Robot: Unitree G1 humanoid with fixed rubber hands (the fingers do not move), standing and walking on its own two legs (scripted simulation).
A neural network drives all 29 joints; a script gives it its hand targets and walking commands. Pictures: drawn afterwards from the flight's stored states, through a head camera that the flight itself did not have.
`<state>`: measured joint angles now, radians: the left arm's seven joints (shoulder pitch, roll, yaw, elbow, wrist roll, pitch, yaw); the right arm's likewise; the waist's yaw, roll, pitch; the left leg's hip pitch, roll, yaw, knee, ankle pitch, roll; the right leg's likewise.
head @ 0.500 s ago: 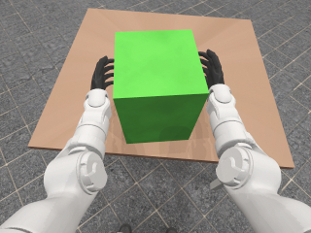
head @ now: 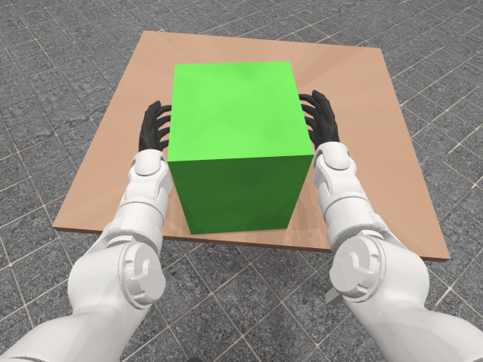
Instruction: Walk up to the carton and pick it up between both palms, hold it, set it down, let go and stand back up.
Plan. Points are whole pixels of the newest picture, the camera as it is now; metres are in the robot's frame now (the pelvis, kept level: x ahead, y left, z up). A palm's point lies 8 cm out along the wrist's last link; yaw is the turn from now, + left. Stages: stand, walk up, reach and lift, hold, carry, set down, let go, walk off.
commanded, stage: reach and lift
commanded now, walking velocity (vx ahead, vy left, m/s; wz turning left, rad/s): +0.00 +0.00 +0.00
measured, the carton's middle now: (236, 154) +0.47 +0.04 +0.03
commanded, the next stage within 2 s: none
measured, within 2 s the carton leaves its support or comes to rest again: neither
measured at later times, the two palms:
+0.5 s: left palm (140, 142) +0.41 +0.19 +0.12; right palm (330, 136) +0.43 -0.10 +0.14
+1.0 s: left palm (122, 135) +0.39 +0.20 +0.16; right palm (332, 134) +0.41 -0.09 +0.17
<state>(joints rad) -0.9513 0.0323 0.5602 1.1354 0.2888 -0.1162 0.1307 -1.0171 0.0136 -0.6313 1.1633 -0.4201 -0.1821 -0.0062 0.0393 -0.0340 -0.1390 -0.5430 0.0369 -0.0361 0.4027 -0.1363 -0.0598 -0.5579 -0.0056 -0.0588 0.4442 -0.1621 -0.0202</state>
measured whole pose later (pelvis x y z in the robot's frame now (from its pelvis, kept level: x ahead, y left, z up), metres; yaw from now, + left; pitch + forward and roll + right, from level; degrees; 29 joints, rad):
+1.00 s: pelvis -0.02 +0.01 +0.01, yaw +0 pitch +3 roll +0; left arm -0.95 0.03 0.50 0.99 0.24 0.19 0.13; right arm -1.00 0.02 -0.52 1.14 -0.27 0.01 -0.07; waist 0.04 -0.03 -0.10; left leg -0.31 0.04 -0.04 0.40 -0.14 -0.05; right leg -0.30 -0.01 -0.06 0.39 -0.14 -0.01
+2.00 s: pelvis -0.02 +0.02 +0.01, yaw +0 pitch -2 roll -1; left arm -0.88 0.04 0.43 0.69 0.21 0.49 0.10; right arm -0.99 -0.01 -0.23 1.00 0.03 0.23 -0.15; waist -0.03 -0.03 -0.10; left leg -0.22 0.04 -0.04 0.40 -0.15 -0.04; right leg -0.20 -0.01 -0.06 0.36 -0.13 0.00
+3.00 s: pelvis -0.02 +0.02 +0.01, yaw +0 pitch -3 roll -1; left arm -0.85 0.05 0.38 0.45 0.20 0.71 0.08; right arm -0.99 -0.04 -0.13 0.80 0.19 0.45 -0.22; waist -0.06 -0.03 -0.12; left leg -0.19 0.03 -0.04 0.40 -0.16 -0.04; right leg -0.17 -0.01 -0.06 0.36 -0.14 0.00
